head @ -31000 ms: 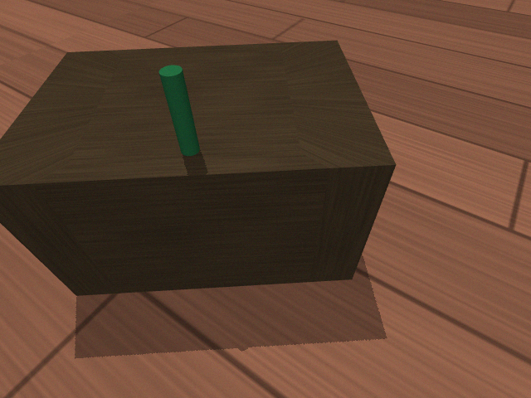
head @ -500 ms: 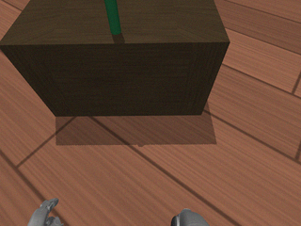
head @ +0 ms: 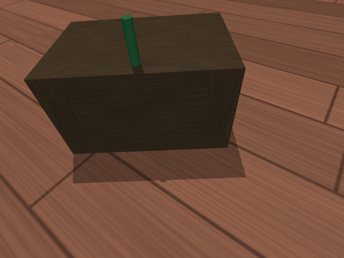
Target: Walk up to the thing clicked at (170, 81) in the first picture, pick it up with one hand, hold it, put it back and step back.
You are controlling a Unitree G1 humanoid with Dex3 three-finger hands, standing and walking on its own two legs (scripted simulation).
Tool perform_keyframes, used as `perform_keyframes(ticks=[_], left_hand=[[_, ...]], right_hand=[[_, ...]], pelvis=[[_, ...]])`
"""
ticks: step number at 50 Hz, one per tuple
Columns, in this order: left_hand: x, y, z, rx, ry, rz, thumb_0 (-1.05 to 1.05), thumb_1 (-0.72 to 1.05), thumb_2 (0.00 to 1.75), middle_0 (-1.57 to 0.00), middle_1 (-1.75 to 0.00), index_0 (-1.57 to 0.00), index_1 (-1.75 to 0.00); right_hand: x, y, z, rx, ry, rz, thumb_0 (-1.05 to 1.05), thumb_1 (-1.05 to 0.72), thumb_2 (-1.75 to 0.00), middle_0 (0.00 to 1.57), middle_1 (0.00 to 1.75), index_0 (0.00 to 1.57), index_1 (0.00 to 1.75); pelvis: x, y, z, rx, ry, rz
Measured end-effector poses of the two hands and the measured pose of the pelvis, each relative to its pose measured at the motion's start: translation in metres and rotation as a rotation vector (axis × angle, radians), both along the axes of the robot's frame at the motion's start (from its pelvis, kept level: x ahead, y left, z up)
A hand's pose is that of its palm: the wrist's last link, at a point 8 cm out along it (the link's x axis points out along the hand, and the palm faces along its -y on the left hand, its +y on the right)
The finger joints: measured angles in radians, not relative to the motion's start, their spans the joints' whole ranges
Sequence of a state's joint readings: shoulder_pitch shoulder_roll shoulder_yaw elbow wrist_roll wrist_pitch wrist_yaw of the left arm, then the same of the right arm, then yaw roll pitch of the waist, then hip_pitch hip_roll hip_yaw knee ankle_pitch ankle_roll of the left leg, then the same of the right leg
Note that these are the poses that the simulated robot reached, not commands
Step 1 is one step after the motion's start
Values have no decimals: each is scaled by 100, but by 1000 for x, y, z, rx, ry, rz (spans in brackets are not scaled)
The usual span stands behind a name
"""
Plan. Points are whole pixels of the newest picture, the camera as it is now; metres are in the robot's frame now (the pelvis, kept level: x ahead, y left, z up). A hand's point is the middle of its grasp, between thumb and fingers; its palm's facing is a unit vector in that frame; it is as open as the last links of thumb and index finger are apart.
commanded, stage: step back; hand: left
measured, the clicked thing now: (131, 42) +1.09 +0.26 +0.01
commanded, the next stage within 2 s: stand in 0.72 s
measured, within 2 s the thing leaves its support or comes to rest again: neither
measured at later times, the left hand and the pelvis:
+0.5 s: hand out of the picture +0.14 +0.26 -0.14, palm faces +0.00 -0.93 -0.37, open 7.4 cm; pelvis +0.04 +0.01 +0.00, yaw +1 degrees
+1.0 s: hand out of the picture +0.14 +0.28 -0.14, palm faces +0.00 -0.94 -0.33, open 7.4 cm; pelvis +0.05 +0.03 +0.02, yaw +1 degrees
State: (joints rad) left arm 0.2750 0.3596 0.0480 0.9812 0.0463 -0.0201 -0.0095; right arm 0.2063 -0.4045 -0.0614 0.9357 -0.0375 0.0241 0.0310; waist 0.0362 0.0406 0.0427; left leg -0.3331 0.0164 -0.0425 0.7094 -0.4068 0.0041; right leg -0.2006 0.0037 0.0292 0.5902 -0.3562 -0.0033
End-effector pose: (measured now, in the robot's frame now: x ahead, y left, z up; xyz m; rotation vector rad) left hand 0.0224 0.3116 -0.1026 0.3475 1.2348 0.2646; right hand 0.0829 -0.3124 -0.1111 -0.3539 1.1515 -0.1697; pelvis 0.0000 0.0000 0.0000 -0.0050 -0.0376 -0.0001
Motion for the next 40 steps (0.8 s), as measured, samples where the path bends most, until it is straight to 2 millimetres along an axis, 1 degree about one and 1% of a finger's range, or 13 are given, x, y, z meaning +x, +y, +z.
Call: perform_keyframes(ticks=[4,8,12,15,18,22,26,30,36,40], left_hand=[[5,16,-2,7,9,-6,1,90,90,-21,-30,-20,-30],[21,21,-1,8,23,-36,1,90,90,-21,-30,-20,-30],[48,18,3,15,-16,-70,1,90,90,-21,-30,-20,-30],[67,10,3,25,-65,-72,0,91,90,-21,-30,-20,-30],[80,-1,5,14,-95,-74,0,91,90,-21,-30,-20,-30],[97,-7,7,-9,-116,-68,0,90,90,-21,-30,-20,-30],[116,-2,0,-35,-137,-60,0,90,90,-21,-30,-20,-30],[129,4,-6,-55,-131,-40,0,90,90,-21,-30,-20,-30],[136,13,-8,-61,-115,-37,0,90,90,-21,-30,-20,-30],[131,15,-7,-63,-85,-32,0,90,90,-21,-30,-20,-30]], right_hand=[[-12,12,-4,1,45,-7,0,-90,-90,20,30,20,29],[-23,22,-2,20,45,-35,0,-90,-90,20,30,20,30],[-32,18,-2,28,66,-62,0,-90,-90,20,30,20,30],[-30,10,-10,29,88,-80,0,-90,-90,20,30,20,30],[-19,8,-12,26,96,-83,0,-90,-90,20,30,20,30],[1,9,-9,22,83,-62,0,-90,-90,20,30,20,29],[18,15,-7,-4,77,-38,0,-90,-90,20,30,20,29],[31,26,-1,-13,73,-35,0,-90,-90,20,30,20,29],[59,40,7,-7,45,-20,0,-90,-90,20,30,20,29],[76,47,12,4,1,-5,0,-90,-90,20,30,20,30]], pelvis=[[0,10,-2,34,-1,6],[4,12,2,24,5,-10],[10,5,3,20,3,-17],[15,-2,-1,1,-8,-11],[23,-3,0,-3,-3,-7],[33,1,3,10,5,6],[43,10,0,8,6,24],[50,17,2,18,9,15],[57,21,6,-3,16,17],[58,25,10,-3,8,12]])
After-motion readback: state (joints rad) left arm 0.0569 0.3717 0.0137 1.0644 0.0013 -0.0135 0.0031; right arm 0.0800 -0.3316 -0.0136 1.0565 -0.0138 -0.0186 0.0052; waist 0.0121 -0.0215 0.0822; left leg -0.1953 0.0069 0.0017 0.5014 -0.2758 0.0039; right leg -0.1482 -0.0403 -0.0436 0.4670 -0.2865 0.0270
